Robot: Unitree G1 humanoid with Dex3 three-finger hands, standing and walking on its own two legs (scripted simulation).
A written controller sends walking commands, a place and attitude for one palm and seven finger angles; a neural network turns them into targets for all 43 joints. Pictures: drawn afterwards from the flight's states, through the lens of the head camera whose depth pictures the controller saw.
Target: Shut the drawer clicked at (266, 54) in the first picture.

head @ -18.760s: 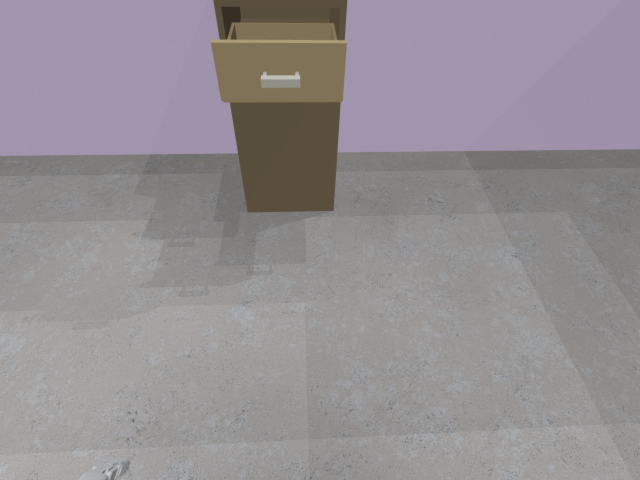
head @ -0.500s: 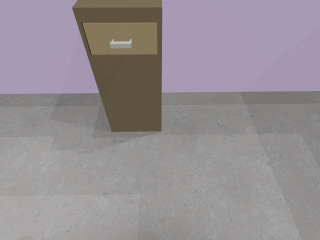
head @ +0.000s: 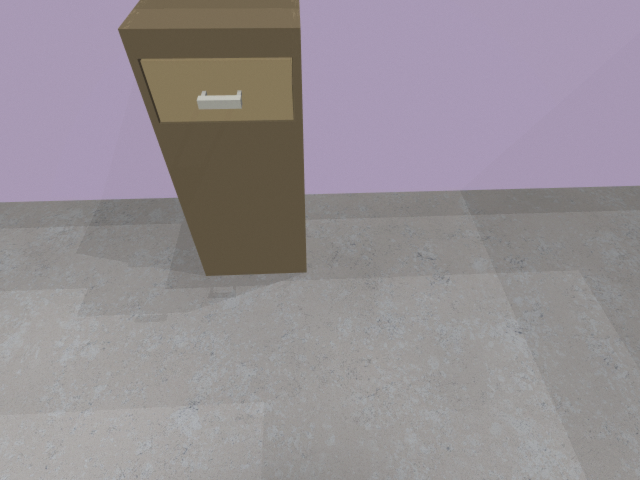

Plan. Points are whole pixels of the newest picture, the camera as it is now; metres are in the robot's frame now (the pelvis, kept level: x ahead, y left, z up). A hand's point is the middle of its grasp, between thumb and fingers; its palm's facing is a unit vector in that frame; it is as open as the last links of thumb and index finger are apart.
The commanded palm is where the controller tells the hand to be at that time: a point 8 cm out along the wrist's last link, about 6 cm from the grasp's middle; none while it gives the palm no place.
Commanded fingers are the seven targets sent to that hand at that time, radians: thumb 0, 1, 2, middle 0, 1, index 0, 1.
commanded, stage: look to check the result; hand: left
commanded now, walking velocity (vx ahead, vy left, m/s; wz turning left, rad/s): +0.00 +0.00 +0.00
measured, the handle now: (220, 98) +0.93 +0.28 -0.01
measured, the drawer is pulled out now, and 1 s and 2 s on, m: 0.00 0.00 0.00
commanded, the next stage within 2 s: stand and wait in 0.56 s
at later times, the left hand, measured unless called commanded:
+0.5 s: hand out of the picture +0.03 +0.20 -0.17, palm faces -0.01 -0.96 -0.27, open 7.4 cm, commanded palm none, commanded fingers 0.00 0.90 0.90 -0.20 -0.30 -0.20 -0.30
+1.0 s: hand out of the picture +0.05 +0.21 -0.17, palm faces -0.03 -0.96 -0.27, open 7.4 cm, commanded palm none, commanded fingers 0.00 0.90 0.90 -0.20 -0.30 -0.20 -0.30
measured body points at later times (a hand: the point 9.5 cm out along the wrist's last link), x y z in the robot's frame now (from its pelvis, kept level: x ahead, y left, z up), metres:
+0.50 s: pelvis +0.01 -0.01 +0.00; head +0.03 -0.01 +0.45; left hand +0.03 +0.25 -0.15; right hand +0.03 -0.25 -0.16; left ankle +0.05 +0.12 -0.74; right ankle -0.03 -0.09 -0.74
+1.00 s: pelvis +0.02 +0.00 +0.00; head +0.03 -0.01 +0.45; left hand +0.06 +0.26 -0.15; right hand +0.04 -0.26 -0.15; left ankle +0.05 +0.12 -0.74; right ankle -0.03 -0.09 -0.74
